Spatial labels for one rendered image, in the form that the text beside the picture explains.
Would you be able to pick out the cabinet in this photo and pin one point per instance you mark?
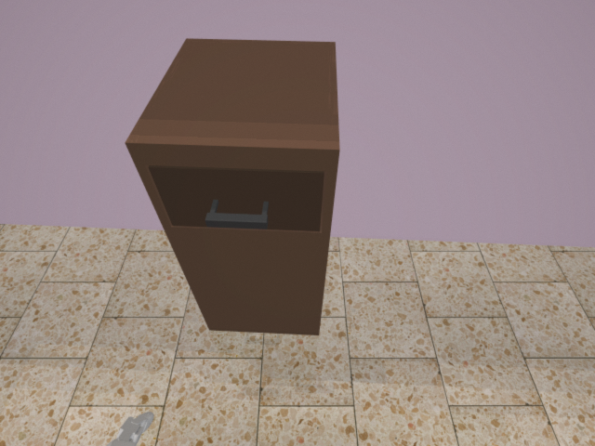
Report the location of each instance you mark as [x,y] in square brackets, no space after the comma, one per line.
[251,104]

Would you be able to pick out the drawer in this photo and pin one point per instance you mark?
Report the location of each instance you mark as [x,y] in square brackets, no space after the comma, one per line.
[295,197]

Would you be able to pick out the handle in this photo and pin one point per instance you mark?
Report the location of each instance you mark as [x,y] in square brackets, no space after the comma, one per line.
[238,221]

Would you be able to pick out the robot left hand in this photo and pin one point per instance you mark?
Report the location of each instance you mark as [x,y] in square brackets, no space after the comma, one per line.
[132,429]

